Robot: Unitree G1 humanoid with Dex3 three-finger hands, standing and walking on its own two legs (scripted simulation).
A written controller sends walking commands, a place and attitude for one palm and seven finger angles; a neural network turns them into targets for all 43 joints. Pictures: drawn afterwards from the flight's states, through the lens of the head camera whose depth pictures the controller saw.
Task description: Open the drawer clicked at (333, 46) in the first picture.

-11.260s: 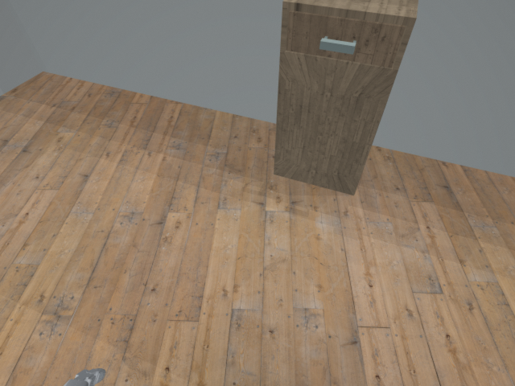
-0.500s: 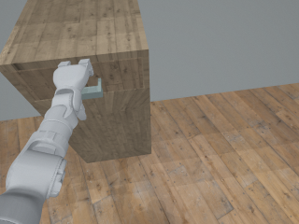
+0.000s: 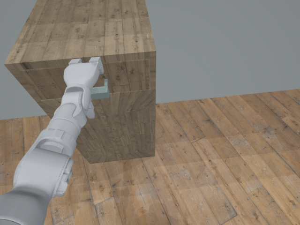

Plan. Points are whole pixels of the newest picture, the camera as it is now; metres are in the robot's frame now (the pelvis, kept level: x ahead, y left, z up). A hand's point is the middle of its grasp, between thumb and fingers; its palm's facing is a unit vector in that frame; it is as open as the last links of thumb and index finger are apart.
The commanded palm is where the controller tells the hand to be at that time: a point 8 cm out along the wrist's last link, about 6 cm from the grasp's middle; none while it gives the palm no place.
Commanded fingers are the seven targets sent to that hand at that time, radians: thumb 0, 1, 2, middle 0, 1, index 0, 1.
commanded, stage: lower the fingers behind the handle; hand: left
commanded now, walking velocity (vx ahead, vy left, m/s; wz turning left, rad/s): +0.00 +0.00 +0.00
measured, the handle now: (90, 88) +0.54 +0.18 +0.02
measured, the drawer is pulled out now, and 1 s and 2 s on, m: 0.00 0.00 0.00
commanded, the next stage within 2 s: lift the fingers back up to retry in 1.58 s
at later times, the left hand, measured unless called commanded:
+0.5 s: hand (88, 98) +0.47 +0.17 +0.04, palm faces -0.03 -0.02 -1.00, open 13.8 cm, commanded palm +0.46 +0.17 +0.10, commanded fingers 0.00 -0.50 0.30 -0.30 -1.20 -0.30 -1.20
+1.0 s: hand (94, 99) +0.48 +0.16 +0.03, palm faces -0.01 -0.02 -1.00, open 13.7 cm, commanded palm +0.46 +0.17 +0.06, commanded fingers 0.00 -0.50 0.30 -0.30 -1.20 -0.30 -1.20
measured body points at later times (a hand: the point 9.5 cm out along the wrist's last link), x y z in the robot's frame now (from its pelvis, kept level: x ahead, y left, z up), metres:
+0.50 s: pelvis -0.01 +0.00 +0.00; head +0.07 -0.02 +0.44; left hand +0.47 +0.17 +0.10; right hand +0.01 -0.28 -0.14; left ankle -0.03 +0.11 -0.72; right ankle -0.03 -0.11 -0.72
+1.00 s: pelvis -0.02 +0.00 -0.01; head +0.07 -0.01 +0.43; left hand +0.48 +0.16 +0.08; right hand -0.02 -0.27 -0.15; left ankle -0.03 +0.11 -0.72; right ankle -0.03 -0.11 -0.72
